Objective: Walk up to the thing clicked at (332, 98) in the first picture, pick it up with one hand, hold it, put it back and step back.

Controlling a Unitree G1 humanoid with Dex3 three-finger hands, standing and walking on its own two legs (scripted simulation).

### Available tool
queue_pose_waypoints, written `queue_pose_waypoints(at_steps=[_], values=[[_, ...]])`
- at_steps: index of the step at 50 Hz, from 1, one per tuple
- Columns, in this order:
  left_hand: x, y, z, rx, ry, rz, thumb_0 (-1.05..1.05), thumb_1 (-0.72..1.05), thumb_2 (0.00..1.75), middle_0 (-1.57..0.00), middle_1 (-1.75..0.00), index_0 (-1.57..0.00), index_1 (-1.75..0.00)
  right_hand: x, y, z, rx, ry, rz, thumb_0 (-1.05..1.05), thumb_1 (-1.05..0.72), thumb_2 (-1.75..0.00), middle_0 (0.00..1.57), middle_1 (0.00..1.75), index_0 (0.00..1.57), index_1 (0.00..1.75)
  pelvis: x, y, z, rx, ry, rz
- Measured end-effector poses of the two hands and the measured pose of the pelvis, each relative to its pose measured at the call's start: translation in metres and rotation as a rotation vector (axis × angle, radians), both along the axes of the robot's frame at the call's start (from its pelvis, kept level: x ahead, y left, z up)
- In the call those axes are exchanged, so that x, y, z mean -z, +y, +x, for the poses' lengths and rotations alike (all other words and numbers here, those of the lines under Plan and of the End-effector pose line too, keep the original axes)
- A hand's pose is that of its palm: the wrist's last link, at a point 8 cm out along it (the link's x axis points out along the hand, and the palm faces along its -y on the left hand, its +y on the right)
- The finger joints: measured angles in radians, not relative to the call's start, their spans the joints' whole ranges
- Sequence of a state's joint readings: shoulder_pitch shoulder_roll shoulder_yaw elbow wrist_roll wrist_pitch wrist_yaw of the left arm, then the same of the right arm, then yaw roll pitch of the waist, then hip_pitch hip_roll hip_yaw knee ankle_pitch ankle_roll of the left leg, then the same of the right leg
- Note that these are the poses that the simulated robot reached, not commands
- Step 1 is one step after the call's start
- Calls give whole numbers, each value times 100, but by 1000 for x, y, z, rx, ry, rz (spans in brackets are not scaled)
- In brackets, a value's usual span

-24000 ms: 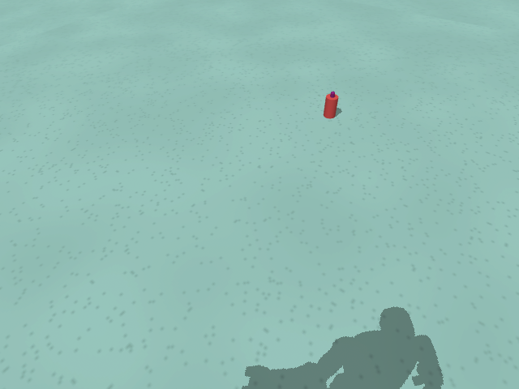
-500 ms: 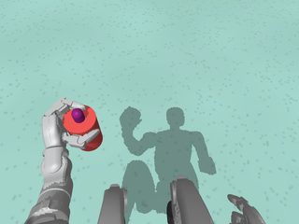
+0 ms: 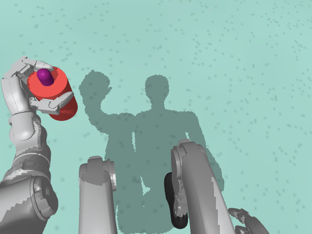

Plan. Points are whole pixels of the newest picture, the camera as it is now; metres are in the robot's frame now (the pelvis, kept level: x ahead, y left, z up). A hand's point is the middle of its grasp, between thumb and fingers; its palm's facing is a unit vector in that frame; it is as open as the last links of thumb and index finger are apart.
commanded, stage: crouch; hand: left
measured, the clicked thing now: (54, 92) +0.49 +0.20 -0.08
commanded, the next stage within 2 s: lower in 0.64 s
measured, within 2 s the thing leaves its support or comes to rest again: neither
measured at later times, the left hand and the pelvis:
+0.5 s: hand (57, 96) +0.51 +0.21 -0.14, palm faces +0.18 -0.98 -0.02, open 9.1 cm; pelvis -0.01 +0.02 -0.07, yaw -4 degrees
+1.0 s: hand (66, 101) +0.52 +0.20 -0.20, palm faces +0.18 -0.98 -0.01, open 9.1 cm; pelvis -0.01 +0.03 -0.09, yaw -7 degrees
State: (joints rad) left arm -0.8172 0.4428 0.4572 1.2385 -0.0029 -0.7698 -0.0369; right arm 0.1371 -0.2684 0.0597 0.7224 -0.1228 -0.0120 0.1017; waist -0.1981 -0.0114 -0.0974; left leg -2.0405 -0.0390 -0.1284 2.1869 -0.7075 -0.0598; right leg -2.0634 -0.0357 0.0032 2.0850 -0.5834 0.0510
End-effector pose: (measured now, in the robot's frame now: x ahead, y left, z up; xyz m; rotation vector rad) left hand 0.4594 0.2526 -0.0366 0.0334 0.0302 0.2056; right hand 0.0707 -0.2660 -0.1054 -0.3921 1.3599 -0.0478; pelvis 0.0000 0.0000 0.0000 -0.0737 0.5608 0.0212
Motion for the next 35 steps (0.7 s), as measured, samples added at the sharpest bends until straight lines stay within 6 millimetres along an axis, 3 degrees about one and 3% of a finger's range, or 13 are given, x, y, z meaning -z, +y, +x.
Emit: queue_pose_waypoints(at_steps=[7,14,25,35], values=[[37,6,9,-6,3,0,-2,-41,96,-65,-94,-93,-112,25,-1,-23,-2,54,-24,1,-92,-91,20,30,21,30,33,2,-6,6,-25,-18],[64,7,18,20,8,-4,-2,-41,96,-65,-94,-93,-112,35,0,-35,-26,90,-52,1,-92,-91,20,30,21,30,54,7,-9,15,-50,-46],[102,9,23,26,16,-18,-2,-41,96,-65,-94,-93,-112,40,5,-43,-73,142,-88,0,-91,-90,20,30,21,30,73,15,-10,23,-79,-89],[123,8,29,28,12,-11,-2,-40,96,-64,-95,-92,-113,40,13,-45,-110,188,-96,0,-91,-90,20,30,21,30,80,21,-9,28,-92,-119]])
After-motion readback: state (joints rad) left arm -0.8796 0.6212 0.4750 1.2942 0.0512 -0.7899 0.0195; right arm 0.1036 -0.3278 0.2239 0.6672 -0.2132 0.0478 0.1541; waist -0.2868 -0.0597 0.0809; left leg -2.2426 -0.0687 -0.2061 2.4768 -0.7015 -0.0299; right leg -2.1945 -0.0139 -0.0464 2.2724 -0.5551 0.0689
